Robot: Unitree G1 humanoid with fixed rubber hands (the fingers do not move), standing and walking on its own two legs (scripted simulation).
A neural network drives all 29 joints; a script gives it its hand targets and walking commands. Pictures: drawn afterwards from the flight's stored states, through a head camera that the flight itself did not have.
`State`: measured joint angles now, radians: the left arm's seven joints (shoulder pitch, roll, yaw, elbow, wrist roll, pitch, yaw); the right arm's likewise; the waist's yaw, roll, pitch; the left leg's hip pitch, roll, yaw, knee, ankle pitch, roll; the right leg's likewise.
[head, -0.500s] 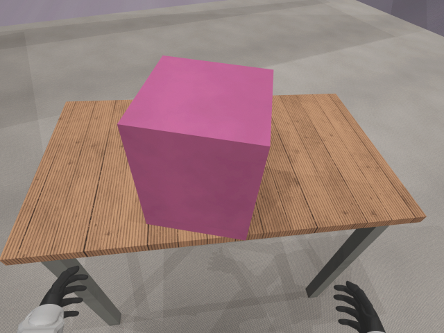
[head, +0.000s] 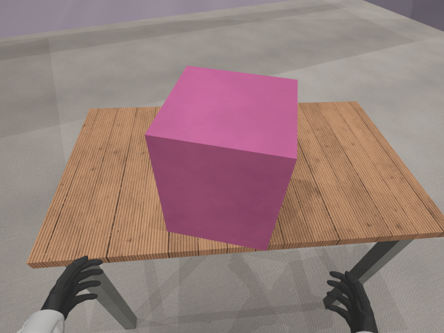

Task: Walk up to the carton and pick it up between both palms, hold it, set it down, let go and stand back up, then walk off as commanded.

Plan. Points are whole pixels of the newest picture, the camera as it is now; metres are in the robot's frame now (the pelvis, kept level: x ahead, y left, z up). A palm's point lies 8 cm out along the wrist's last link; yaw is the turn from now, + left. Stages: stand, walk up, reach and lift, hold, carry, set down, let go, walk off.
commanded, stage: reach and lift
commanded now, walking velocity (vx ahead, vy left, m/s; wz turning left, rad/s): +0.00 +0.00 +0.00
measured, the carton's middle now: (227, 160) +0.42 +0.03 +0.07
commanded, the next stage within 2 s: none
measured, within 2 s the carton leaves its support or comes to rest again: neither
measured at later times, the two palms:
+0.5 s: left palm (52, 292) +0.16 +0.28 +0.03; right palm (344, 306) +0.16 -0.16 +0.03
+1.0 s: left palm (70, 239) +0.23 +0.27 +0.08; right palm (343, 261) +0.22 -0.16 +0.07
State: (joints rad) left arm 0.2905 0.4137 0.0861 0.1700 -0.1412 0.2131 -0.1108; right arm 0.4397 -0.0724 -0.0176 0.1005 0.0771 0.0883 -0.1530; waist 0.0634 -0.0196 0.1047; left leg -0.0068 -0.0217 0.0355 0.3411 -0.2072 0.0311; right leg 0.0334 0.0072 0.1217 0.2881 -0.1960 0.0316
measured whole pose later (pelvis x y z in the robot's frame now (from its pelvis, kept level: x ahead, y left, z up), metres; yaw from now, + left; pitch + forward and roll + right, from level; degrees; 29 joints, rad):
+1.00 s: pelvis +0.01 +0.00 +0.00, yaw +1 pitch -6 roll -1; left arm 0.19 0.49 0.11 -0.18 -0.30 0.28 -0.17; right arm 0.37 -0.04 0.10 -0.37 0.23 0.31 -0.34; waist 0.06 -0.03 0.10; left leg -0.03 -0.01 0.02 0.38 -0.24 0.03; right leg 0.04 0.01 0.10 0.28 -0.21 0.02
